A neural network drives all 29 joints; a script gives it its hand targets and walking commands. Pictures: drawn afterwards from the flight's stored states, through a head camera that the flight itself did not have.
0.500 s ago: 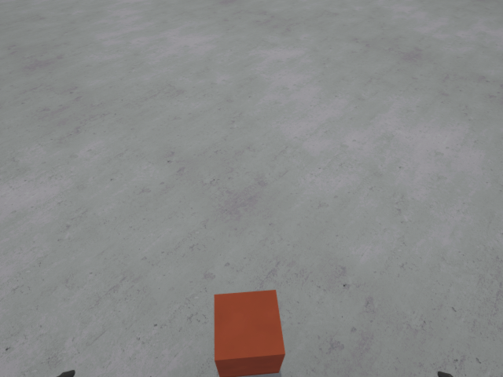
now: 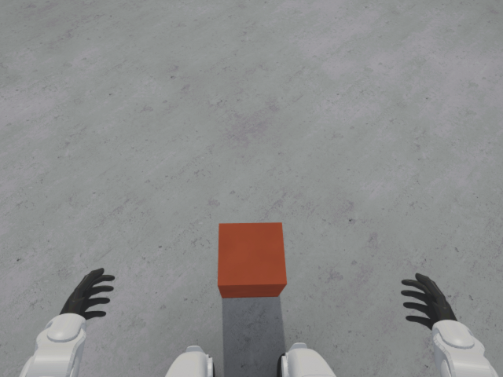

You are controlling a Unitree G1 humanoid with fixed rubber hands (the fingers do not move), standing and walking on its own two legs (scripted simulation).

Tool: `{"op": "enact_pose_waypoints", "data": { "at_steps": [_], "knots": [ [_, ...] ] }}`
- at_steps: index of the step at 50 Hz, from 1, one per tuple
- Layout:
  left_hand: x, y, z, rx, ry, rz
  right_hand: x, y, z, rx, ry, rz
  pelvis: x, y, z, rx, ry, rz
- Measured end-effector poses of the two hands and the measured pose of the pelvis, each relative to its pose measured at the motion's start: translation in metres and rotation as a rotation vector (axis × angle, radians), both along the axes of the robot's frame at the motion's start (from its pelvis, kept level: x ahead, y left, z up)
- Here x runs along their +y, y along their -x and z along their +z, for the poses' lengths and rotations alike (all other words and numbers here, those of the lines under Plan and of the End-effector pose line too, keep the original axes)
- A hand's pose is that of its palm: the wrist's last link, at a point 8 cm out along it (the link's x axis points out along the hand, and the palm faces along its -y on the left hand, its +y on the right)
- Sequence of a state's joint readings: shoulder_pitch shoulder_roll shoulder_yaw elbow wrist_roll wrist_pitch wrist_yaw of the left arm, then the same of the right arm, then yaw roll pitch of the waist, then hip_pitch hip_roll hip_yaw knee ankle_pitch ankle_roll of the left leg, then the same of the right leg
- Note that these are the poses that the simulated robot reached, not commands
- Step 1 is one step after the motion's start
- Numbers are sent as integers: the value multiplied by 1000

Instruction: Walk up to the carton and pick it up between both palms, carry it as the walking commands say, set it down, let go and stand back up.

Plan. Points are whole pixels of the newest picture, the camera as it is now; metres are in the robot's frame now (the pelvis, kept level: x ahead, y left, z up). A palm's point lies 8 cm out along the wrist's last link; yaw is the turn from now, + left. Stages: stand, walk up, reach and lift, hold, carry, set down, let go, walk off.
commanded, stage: reach and lift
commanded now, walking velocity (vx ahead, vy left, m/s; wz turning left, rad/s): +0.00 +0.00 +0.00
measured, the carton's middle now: (250, 262) +0.45 -0.02 -0.62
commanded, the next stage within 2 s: none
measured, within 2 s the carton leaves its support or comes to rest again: neither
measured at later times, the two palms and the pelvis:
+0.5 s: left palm (123, 251) +0.35 +0.24 -0.13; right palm (378, 249) +0.34 -0.26 -0.13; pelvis -0.05 +0.00 -0.05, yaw +0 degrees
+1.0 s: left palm (161, 206) +0.47 +0.19 -0.19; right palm (335, 204) +0.47 -0.21 -0.19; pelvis -0.05 -0.01 -0.08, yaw +0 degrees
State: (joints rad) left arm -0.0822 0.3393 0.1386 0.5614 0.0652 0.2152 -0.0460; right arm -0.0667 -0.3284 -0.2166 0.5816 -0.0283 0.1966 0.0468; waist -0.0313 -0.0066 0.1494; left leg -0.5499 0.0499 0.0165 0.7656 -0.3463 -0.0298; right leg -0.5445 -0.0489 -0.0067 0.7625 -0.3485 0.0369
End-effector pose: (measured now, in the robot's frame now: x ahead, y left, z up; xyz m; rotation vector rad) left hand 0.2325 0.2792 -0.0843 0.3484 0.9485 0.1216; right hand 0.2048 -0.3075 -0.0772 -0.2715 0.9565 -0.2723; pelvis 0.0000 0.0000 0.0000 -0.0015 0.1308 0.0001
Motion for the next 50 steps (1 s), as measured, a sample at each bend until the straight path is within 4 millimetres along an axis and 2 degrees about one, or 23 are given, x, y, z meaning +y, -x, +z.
{"op": "enact_pose_waypoints", "data": {
  "at_steps": [6,13,24,38,50],
  "knots": [
    [-15,-35,-13,-51,35,-1,14,-38,-14,-46,-33,27,1,16,-16,69,-4,-4],
    [-22,-62,-25,-79,59,20,31,-72,-32,-78,-77,37,0,33,-30,157,-4,-5],
    [-38,-113,-46,-139,110,48,47,-133,-51,-151,-115,42,-4,53,-47,309,2,4],
    [-67,-188,-76,-254,189,78,77,-213,-80,-258,-178,63,-8,56,-69,523,4,15],
    [-89,-239,-103,-331,231,76,97,-265,-108,-332,-209,81,-9,51,-83,653,-5,4]
  ]
}}
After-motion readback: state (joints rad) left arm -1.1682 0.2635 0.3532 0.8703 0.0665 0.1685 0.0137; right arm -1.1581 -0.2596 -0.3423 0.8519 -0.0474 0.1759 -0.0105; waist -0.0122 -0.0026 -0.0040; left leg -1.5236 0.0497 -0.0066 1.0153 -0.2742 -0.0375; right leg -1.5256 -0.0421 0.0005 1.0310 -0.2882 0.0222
